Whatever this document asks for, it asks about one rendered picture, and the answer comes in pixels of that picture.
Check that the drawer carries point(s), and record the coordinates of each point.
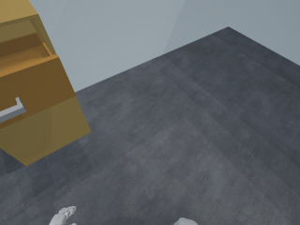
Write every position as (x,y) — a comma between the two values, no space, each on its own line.
(29,71)

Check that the cabinet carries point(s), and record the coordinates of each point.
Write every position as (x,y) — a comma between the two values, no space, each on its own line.
(42,133)

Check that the left robot hand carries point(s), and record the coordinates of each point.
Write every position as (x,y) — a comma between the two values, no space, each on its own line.
(63,215)

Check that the handle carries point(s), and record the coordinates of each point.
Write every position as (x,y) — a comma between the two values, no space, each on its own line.
(12,111)

